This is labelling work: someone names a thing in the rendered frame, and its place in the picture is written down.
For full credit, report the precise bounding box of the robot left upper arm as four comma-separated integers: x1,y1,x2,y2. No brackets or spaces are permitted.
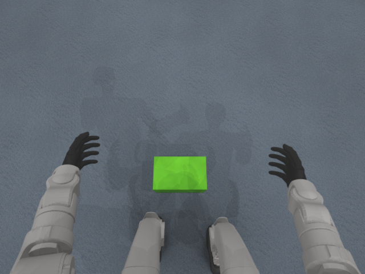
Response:
13,252,76,274

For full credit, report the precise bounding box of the robot left forearm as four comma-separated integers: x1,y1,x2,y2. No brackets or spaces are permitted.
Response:
9,164,81,274

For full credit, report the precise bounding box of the right robot shin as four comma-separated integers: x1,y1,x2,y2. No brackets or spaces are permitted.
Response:
212,217,229,265

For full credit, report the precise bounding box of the left robot hand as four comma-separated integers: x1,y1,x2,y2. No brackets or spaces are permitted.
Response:
62,132,100,170

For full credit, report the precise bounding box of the robot right forearm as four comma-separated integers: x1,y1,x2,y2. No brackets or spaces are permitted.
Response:
287,179,361,274

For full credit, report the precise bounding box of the robot left thigh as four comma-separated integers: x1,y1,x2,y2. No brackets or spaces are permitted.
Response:
121,217,165,274

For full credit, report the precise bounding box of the right robot hand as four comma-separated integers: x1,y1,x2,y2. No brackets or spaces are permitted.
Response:
269,144,307,187

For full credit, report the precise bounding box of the carton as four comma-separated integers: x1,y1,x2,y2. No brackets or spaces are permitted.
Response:
153,156,207,192

